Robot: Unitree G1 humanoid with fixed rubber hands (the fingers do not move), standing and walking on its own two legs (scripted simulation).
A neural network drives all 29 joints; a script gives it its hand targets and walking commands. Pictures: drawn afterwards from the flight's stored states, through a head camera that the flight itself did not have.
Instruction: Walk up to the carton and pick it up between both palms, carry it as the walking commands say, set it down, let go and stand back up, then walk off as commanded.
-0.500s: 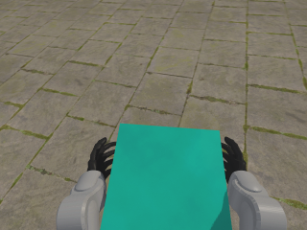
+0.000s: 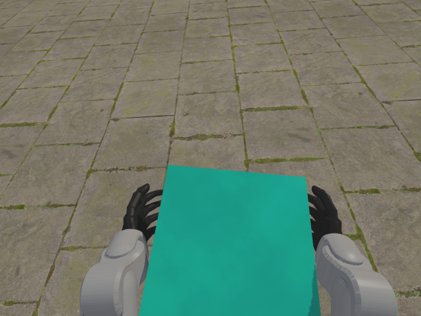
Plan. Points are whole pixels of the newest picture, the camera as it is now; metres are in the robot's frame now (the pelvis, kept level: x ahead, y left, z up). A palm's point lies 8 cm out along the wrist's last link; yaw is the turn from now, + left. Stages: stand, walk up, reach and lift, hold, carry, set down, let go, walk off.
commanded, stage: carry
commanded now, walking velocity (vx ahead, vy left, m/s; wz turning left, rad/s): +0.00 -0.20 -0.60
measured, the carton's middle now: (226, 254) +0.23 +0.00 +0.03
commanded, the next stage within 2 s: none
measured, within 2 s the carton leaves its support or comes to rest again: neither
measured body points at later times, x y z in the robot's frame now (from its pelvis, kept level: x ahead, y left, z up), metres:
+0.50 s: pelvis -0.04 -0.14 +0.01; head -0.04 -0.16 +0.46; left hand +0.23 -0.04 +0.08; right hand +0.17 -0.34 +0.07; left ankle -0.02 +0.01 -0.69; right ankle -0.01 -0.21 -0.71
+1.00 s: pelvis -0.10 -0.20 +0.02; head -0.10 -0.20 +0.47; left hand +0.19 -0.10 +0.07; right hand +0.13 -0.40 +0.08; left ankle -0.11 -0.09 -0.71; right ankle -0.10 -0.29 -0.71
